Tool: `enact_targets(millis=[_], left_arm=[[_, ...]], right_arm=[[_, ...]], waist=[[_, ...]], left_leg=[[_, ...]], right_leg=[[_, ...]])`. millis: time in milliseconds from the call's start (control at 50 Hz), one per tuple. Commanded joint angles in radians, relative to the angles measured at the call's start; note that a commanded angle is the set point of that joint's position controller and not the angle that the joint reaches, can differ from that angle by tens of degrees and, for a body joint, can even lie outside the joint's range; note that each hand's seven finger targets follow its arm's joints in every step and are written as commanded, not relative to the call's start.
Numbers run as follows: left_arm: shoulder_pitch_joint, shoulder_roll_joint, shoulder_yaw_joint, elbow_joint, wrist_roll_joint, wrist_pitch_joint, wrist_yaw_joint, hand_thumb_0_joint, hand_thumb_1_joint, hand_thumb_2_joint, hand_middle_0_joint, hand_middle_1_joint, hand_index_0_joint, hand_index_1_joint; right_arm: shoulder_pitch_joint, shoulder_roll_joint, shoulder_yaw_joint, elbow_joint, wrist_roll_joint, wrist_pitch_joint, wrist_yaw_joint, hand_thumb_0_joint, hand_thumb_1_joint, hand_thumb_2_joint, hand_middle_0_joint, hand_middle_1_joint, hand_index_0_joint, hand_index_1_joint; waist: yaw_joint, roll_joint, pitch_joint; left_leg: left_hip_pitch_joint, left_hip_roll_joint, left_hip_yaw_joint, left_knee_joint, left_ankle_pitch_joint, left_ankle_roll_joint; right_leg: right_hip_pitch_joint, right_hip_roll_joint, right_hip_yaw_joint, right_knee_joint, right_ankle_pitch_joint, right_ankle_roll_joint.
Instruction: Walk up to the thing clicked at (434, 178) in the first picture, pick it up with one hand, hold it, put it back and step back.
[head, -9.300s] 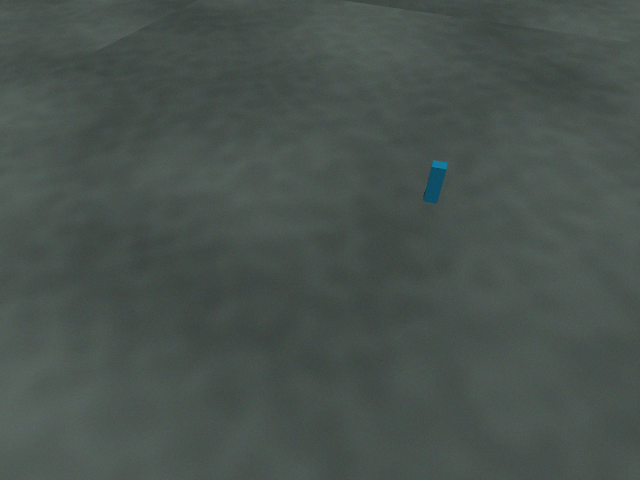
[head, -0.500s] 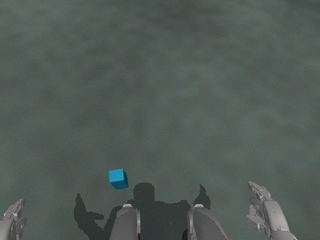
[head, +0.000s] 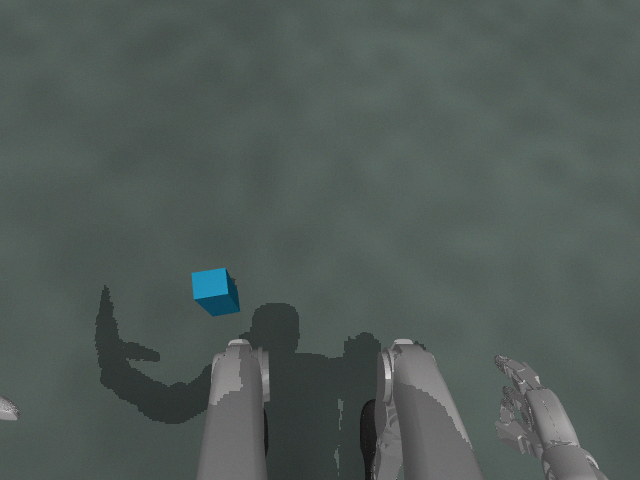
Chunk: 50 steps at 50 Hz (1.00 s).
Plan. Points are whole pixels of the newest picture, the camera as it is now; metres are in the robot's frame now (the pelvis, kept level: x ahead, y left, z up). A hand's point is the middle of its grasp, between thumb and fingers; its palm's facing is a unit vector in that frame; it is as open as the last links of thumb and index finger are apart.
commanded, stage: go down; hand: left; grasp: from the side
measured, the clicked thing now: (218, 294) +0.41 +0.21 -0.42
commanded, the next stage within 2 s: approach in 1.32 s
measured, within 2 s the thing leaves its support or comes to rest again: neither
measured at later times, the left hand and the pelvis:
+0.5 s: hand out of the picture +0.31 +0.41 -0.09, palm faces +0.22 -0.97 -0.13, open 17.4 cm; pelvis -0.02 +0.00 -0.07, yaw -2 degrees
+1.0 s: hand out of the picture +0.32 +0.42 -0.11, palm faces +0.21 -0.97 -0.11, open 17.4 cm; pelvis -0.02 +0.00 -0.10, yaw -2 degrees
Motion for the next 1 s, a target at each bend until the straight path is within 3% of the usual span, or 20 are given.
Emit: enact_targets(millis=[0,60,80,100,120,280,360,400,540,640,700,900,980], left_arm=[[-0.122,0.397,0.114,-0.143,-0.040,-0.084,-0.036,0.000,-0.542,0.000,-0.075,-0.042,-0.075,-0.039],[-0.125,0.428,0.138,-0.131,-0.051,-0.077,-0.053,0.000,-0.543,0.000,-0.076,-0.039,-0.074,-0.036],[-0.151,0.431,0.126,-0.131,-0.049,-0.073,-0.057,0.000,-0.543,0.000,-0.077,-0.031,-0.075,-0.028],[-0.140,0.446,0.149,-0.118,-0.051,-0.068,-0.060,0.000,-0.536,0.004,-0.072,-0.032,-0.067,-0.032],[-0.143,0.453,0.145,-0.135,-0.051,-0.067,-0.067,0.000,-0.538,0.000,-0.074,-0.036,-0.072,-0.033],[-0.188,0.499,0.178,-0.106,-0.070,-0.066,-0.090,0.000,-0.533,0.003,-0.068,-0.029,-0.064,-0.029],[-0.211,0.485,0.164,-0.097,-0.072,-0.067,-0.110,0.000,-0.541,0.007,-0.067,-0.032,-0.063,-0.032],[-0.244,0.514,0.178,-0.097,-0.071,-0.070,-0.114,0.000,-0.527,0.002,-0.068,-0.027,-0.064,-0.027],[-0.279,0.549,0.186,-0.094,-0.072,-0.076,-0.131,0.000,-0.543,0.008,-0.066,-0.027,-0.061,-0.029],[-0.282,0.587,0.212,-0.112,-0.083,-0.073,-0.139,0.000,-0.502,0.021,-0.061,-0.023,-0.054,-0.026],[-0.277,0.559,0.198,-0.083,-0.084,-0.066,-0.147,0.000,-0.523,0.023,-0.062,-0.024,-0.053,-0.029],[-0.313,0.598,0.219,-0.077,-0.091,-0.072,-0.155,0.000,-0.514,0.021,-0.059,-0.018,-0.050,-0.023],[-0.319,0.595,0.217,-0.083,-0.092,-0.075,-0.165,0.000,-0.532,0.027,-0.061,-0.026,-0.052,-0.032]], right_arm=[[0.070,-0.216,-0.079,-0.079,0.006,-0.042,-0.018,0.000,-0.911,-0.902,0.200,0.300,0.200,0.300],[0.067,-0.222,-0.072,-0.078,0.005,-0.044,-0.020,0.000,-0.918,-0.904,0.200,0.300,0.200,0.300],[0.064,-0.224,-0.071,-0.078,0.005,-0.042,-0.020,0.000,-0.920,-0.905,0.200,0.299,0.200,0.299],[0.073,-0.229,-0.072,-0.074,0.005,-0.041,-0.021,0.000,-0.919,-0.905,0.200,0.300,0.200,0.300],[0.060,-0.231,-0.071,-0.072,0.006,-0.038,-0.022,0.000,-0.917,-0.904,0.200,0.300,0.200,0.300],[0.060,-0.232,-0.057,-0.067,0.008,-0.036,-0.024,0.000,-0.927,-0.907,0.200,0.300,0.200,0.300],[0.062,-0.244,-0.059,-0.062,0.004,-0.038,-0.024,0.000,-0.931,-0.909,0.200,0.300,0.200,0.300],[0.071,-0.246,-0.055,-0.054,0.002,-0.040,-0.023,0.000,-0.930,-0.908,0.200,0.300,0.200,0.300],[0.062,-0.260,-0.052,-0.056,0.002,-0.038,-0.022,0.000,-0.930,-0.909,0.200,0.300,0.200,0.300],[0.072,-0.261,-0.042,-0.054,0.001,-0.036,-0.022,0.000,-0.927,-0.908,0.200,0.300,0.200,0.300],[0.071,-0.264,-0.042,-0.051,0.001,-0.035,-0.022,0.000,-0.930,-0.910,0.199,0.300,0.200,0.300],[0.066,-0.269,-0.039,-0.058,0.001,-0.034,-0.017,0.000,-0.926,-0.909,0.199,0.300,0.200,0.300],[0.076,-0.273,-0.039,-0.051,0.000,-0.034,-0.015,0.000,-0.928,-0.910,0.199,0.300,0.200,0.300]], waist=[[0.033,0.184,-0.540],[0.046,0.183,-0.567],[0.036,0.196,-0.557],[0.048,0.183,-0.569],[0.055,0.210,-0.560],[0.044,0.179,-0.543],[0.031,0.202,-0.539],[0.027,0.208,-0.551],[0.034,0.240,-0.529],[0.043,0.228,-0.576],[0.027,0.238,-0.561],[0.032,0.211,-0.532],[0.027,0.245,-0.549]], left_leg=[[0.417,-0.020,-0.002,-0.215,0.194,0.037],[0.382,-0.023,0.014,-0.181,0.211,0.040],[0.367,-0.022,0.007,-0.181,0.182,0.037],[0.367,-0.021,0.006,-0.175,0.191,0.038],[0.372,-0.019,0.003,-0.174,0.177,0.036],[0.261,-0.022,0.015,-0.102,0.170,0.044],[0.280,-0.018,0.009,-0.082,0.172,0.042],[0.263,-0.018,0.004,-0.068,0.173,0.040],[0.237,-0.014,-0.009,-0.070,0.080,0.037],[0.217,-0.022,0.011,-0.024,0.153,0.039],[0.227,-0.020,0.001,-0.016,0.170,0.037],[0.157,-0.020,0.006,0.010,0.083,0.043],[0.183,-0.020,0.002,0.019,0.115,0.039]], right_leg=[[0.167,0.033,0.003,-0.148,0.157,-0.053],[0.184,0.033,0.011,-0.135,0.167,-0.052],[0.161,0.034,0.003,-0.119,0.148,-0.053],[0.161,0.034,-0.002,-0.112,0.153,-0.052],[0.135,0.034,-0.004,-0.098,0.145,-0.054],[0.112,0.039,-0.010,-0.050,0.140,-0.051],[0.057,0.040,-0.018,-0.024,0.143,-0.054],[0.056,0.040,-0.025,-0.001,0.147,-0.054],[-0.011,0.042,-0.035,0.037,0.090,-0.055],[0.022,0.040,-0.032,0.054,0.135,-0.054],[-0.013,0.039,-0.039,0.072,0.142,-0.056],[-0.041,0.043,-0.038,0.087,0.086,-0.052],[-0.061,0.042,-0.043,0.111,0.111,-0.055]])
